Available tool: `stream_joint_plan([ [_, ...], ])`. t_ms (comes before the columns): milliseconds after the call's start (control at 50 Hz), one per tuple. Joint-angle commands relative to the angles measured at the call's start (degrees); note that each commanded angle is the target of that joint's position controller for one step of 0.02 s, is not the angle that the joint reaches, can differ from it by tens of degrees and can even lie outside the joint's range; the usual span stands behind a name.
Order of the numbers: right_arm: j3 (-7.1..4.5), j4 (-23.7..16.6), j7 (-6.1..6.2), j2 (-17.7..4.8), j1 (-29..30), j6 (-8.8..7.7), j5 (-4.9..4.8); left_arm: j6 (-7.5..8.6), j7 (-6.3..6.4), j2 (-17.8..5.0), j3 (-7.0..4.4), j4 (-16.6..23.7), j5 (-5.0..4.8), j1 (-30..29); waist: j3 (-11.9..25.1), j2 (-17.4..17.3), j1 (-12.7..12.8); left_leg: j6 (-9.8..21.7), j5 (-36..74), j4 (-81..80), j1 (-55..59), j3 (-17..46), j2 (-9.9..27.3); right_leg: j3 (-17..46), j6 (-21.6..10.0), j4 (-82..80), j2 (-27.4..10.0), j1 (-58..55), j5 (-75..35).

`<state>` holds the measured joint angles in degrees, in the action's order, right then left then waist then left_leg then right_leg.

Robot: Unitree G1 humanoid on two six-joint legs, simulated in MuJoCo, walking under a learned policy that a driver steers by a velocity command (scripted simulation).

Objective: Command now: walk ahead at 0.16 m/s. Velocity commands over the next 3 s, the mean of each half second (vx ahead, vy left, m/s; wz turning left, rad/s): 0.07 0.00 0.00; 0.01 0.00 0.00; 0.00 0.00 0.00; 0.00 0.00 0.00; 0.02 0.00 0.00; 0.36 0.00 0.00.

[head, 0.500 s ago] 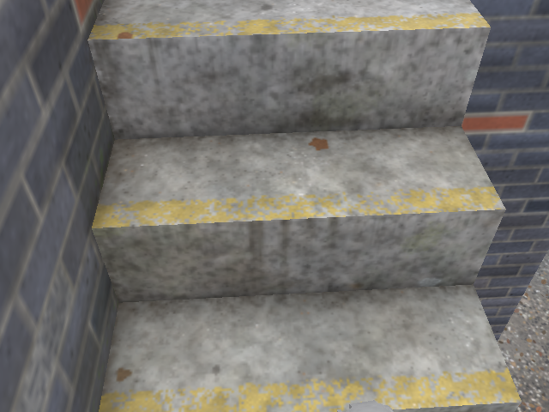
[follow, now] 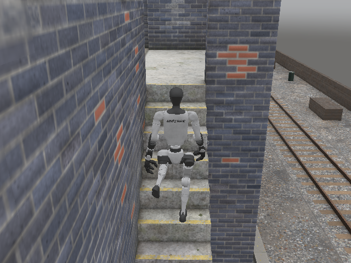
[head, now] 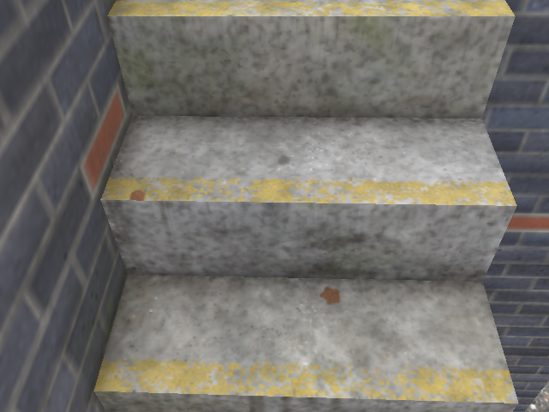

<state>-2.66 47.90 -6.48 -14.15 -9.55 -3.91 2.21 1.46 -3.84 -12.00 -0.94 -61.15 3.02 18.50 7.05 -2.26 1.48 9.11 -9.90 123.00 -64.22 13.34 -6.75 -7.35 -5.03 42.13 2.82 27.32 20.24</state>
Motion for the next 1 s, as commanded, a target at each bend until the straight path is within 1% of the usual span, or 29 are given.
stream_joint_plan([
  [20, 3.03, -0.1, -1.67, 5.2, -9.6, 0.92, -1.75, 2.46, 0.76, 1.3, 0.97, 0.4, 4.03, -0.2, -4.4, -0.1, -5.0, 0.2, -0.6, 10.5, -9.3, -4.6, 1.6, 11.0, -2.1, -20.5, -11.3, -5.8, -26.4],
  [80, 3.55, -3.9, -1.07, 3.1, -3.6, 0.52, -3.94, 2.84, 1.74, -3.6, 0.57, -0.3, 3.82, 6.6, -3.7, 1.4, -2.4, -1.6, -1.6, 11.9, -13.7, -6.1, 0.8, 8.4, -1.6, -20.5, -12.9, -13.8, -39.0],
  [140, 3.89, -9.5, 0.48, 1.2, 3.4, 2.53, -4.11, 2.90, 1.46, -4.8, 1.41, 0.4, 2.35, 11.8, -4.3, 6.8, -0.3, -6.2, -5.2, 3.5, -19.9, -11.5, 5.4, 9.5, -3.9, -23.5, -15.7, -19.7, -36.2],
  [220, 5.55, -10.9, 2.37, 3.6, 1.5, 4.71, -2.68, 3.06, 0.53, -5.7, 0.89, -0.6, 3.28, 18.9, -7.5, 8.4, 3.3, -5.8, -2.5, 2.5, -31.9, -8.1, 7.0, 16.1, -8.9, -25.6, -21.9, -31.6, -33.3],
  [240, 6.25, -12.6, 2.12, 4.2, 5.1, 5.43, -1.93, 3.06, -0.66, -5.3, 1.16, -0.8, 2.71, 16.5, -8.5, 6.0, 2.1, -5.0, -6.7, -8.3, -31.6, -10.4, 10.1, 15.2, -7.0, -28.5, -22.4, -32.2, -30.6],
  [300, 8.03, -18.1, 0.70, 7.2, 17.0, 8.64, -0.84, 2.67, -1.78, -3.9, 2.08, -4.1, 1.35, 18.3, -8.3, 14.3, 0.2, -0.9, -25.3, -27.7, -9.3, -20.8, 9.2, 12.9, -7.7, -37.8, -19.6, -14.8, -32.5],
  [320, 7.56, -16.6, -1.17, 7.9, 12.2, 8.23, -1.95, 3.80, -2.64, -4.6, 1.78, -4.0, -0.57, 16.6, -8.0, 17.2, -3.2, -3.3, -25.0, -29.1, 2.0, -23.1, 7.2, 8.7, -7.8, -35.5, -19.1, -12.9, -51.1],
  [360, 6.19, -13.0, -1.15, 5.1, 2.0, 6.96, -0.78, 5.07, -2.90, -9.9, -0.09, -4.9, -3.06, 15.0, 0.3, 13.9, -8.3, -3.1, -12.3, -40.5, 7.2, -19.7, 5.1, 6.2, -7.5, -25.7, -20.3, -28.3, -90.3],
  [400, 4.94, -10.7, -0.99, 3.2, -2.1, 7.75, -0.71, 4.62, -2.56, -12.6, -2.16, -4.0, -4.48, 13.1, 6.1, 15.3, -8.7, -1.3, -4.7, -50.1, 15.9, -18.3, 1.8, 4.3, -8.2, -18.3, -19.3, -32.5, -109.6],
  [420, 4.64, -8.1, -0.77, 1.9, -0.1, 7.01, -1.77, 4.70, -2.34, -9.5, -1.51, -2.2, -2.55, 15.3, 11.6, 9.5, -4.9, 2.5, 12.0, -50.9, 27.5, -9.9, 4.6, 3.7, -4.3, -14.3, -14.7, -21.3, -97.4],
  [440, 3.38, -4.7, -0.25, -0.6, -3.6, 8.05, -1.63, 3.12, -2.24, -6.2, -0.64, 0.8, -1.87, 9.5, 13.2, 6.5, -7.8, 4.2, -6.2, -65.5, 33.9, -2.6, 7.3, 3.0, -2.8, -7.9, -9.3, -10.2, -75.9],
  [460, 0.99, -1.7, 0.92, -5.4, -7.8, 9.45, 0.00, 0.35, -3.59, -0.7, 1.04, 1.3, 0.41, 8.4, 14.0, -2.3, -9.1, 9.2, -16.2, -81.7, 38.9, 12.2, 13.5, 6.5, 0.3, 2.5, -6.3, -1.6, -35.8],
  [480, -0.13, -3.3, 1.52, -5.1, -12.2, 9.49, 1.35, -1.60, -3.55, -3.8, -1.01, -0.9, -1.85, 7.1, 11.1, -5.3, -14.1, 12.2, -23.3, -91.3, 33.5, 26.2, 20.2, 12.9, 4.2, 35.5, -6.5, 3.2, -16.2],
  [500, -0.05, -0.5, 2.06, -4.3, -14.7, 7.91, 0.76, -1.85, -3.26, -1.6, -0.55, -0.2, -3.39, 4.7, 8.6, -9.3, -13.4, 12.0, -26.0, -92.4, 34.5, 31.1, 20.5, 20.0, 4.4, 50.5, -6.4, 15.4, -18.0],
  [540, 1.11, 3.5, 1.33, 1.6, -9.3, 4.35, -1.37, 0.50, -0.92, -0.7, -0.27, 1.2, -4.16, -0.1, 0.2, -2.1, -8.2, 8.0, -24.2, -89.3, 30.6, 20.2, 16.2, 20.3, 4.6, 57.7, -6.1, 24.4, -16.9],
  [560, 1.18, 4.3, 10.66, 4.6, -4.3, 2.70, -4.86, -1.02, 0.64, 1.5, -1.67, 5.8, -1.71, 0.3, 0.7, 14.4, 2.4, 2.9, -24.1, -96.5, 28.5, 25.6, 19.0, 18.1, 5.5, 54.9, -1.7, 1.3, -21.4],
  [580, 3.00, 1.3, 2.43, 5.4, 9.8, 0.96, -2.65, -0.18, 0.11, 0.0, 0.00, 5.2, -2.88, -0.6, -4.2, -2.7, 1.1, 2.2, -19.4, -85.4, 20.3, 6.1, 13.8, 20.5, 5.1, 55.1, -6.6, 22.1, -12.0],
  [600, 3.64, 1.4, 1.07, 7.6, 9.6, 0.14, -2.92, -0.02, 0.82, -2.4, -0.60, 4.8, -2.49, 1.6, -2.6, -2.3, 1.7, 1.2, -15.5, -87.4, 23.8, 1.7, 11.7, 19.3, 5.5, 49.5, -7.1, 18.7, -6.3],
  [620, 4.53, 1.4, 0.65, 9.2, 11.2, -0.57, -3.11, -0.13, 1.28, -2.5, -0.32, 4.8, -2.19, 2.7, -0.1, 0.8, 3.5, -1.4, -11.7, -85.6, 21.8, -1.1, 11.2, 19.0, 6.4, 45.9, -8.6, 15.6, -4.3],
  [640, 3.67, 1.5, 1.20, 6.2, 9.6, -1.30, -2.91, -0.16, 0.52, -5.0, -0.90, 3.8, -2.56, 4.0, 1.6, 0.8, 2.4, -1.5, -9.2, -85.9, 21.6, -1.4, 11.3, 17.0, 7.7, 46.1, -8.3, 12.7, -2.6],
  [700, 1.75, 4.2, 3.17, -1.6, -0.2, -2.54, -1.59, -1.40, 3.42, -5.7, -1.37, 5.5, -2.22, -3.1, 1.1, 0.0, -3.6, 1.6, -17.9, -91.8, 29.1, 5.6, 16.3, 15.0, 12.8, 39.2, -8.1, 17.0, 0.8],
  [720, 1.45, 5.9, 3.20, -1.5, -4.7, -2.70, -1.14, -1.51, 4.23, -5.7, -1.45, 5.9, -2.66, -6.2, -0.2, -0.8, -5.7, 1.3, -20.7, -95.8, 32.0, 10.1, 19.6, 15.9, 12.5, 38.0, -9.4, 19.2, 4.1],
  [740, 1.44, 4.8, 2.40, -1.3, -2.8, -2.83, -3.33, -0.78, 3.75, -3.2, -0.34, 6.7, -2.80, -7.1, -3.0, 2.0, -5.4, -0.4, -22.9, -99.5, 34.7, 4.7, 17.8, 8.9, 14.5, 21.5, -9.2, 17.3, 16.6],
  [780, -0.09, 5.9, -0.02, -3.8, -0.8, -1.29, -5.16, 1.37, 2.75, -0.5, 0.84, 5.3, -4.86, -7.3, -6.2, 4.7, -3.0, -3.5, -26.4, -93.3, 27.3, -2.0, 12.6, 2.0, 15.6, -5.1, -5.9, 0.1, 6.9],
  [800, -0.62, 5.9, -1.29, -2.7, -4.9, -0.55, -3.71, 1.75, 2.97, -2.1, 0.01, 4.2, -3.66, -8.3, -6.7, 2.7, -5.4, -2.0, -20.0, -94.9, 27.6, 1.4, 15.9, 1.4, 12.4, 5.5, -3.2, -3.2, -4.6],
  [820, 2.50, 3.8, -4.99, 5.4, 3.1, -1.41, -3.29, 3.44, 3.54, 0.9, 1.29, 3.6, -3.07, -1.9, -8.1, -4.2, 1.2, -6.0, -16.1, -93.4, 28.0, -0.6, 15.3, 10.1, 10.1, -4.5, -8.6, -9.1, -13.8],
  [840, 1.44, 3.6, -5.46, 3.5, -4.1, -2.66, -2.79, 3.62, 2.48, -5.0, -0.21, 3.8, -5.22, -4.8, -7.5, -2.4, -2.2, -7.5, -13.8, -93.4, 34.0, -11.4, 9.6, 10.6, 4.6, -7.9, -6.2, -7.9, -8.4],
  [900, 0.19, 2.9, -3.11, -0.2, -4.8, -1.94, -0.07, 3.26, 0.32, -7.3, -0.61, 3.0, -6.54, -9.6, -8.6, 1.7, -3.7, -9.8, -13.1, -87.1, 40.4, -16.1, 6.9, 13.7, 1.5, -16.2, -7.2, -5.2, 1.1],
  [1000, 0.51, 2.3, -2.34, 1.0, -8.1, -1.18, -0.88, 3.40, 0.36, -4.3, 0.10, 0.5, -4.73, -7.6, -8.4, 4.3, -2.5, -9.7, -9.8, -90.8, 40.9, -14.5, 7.7, 13.4, 2.2, -18.3, -6.8, -11.1, 2.6],
])
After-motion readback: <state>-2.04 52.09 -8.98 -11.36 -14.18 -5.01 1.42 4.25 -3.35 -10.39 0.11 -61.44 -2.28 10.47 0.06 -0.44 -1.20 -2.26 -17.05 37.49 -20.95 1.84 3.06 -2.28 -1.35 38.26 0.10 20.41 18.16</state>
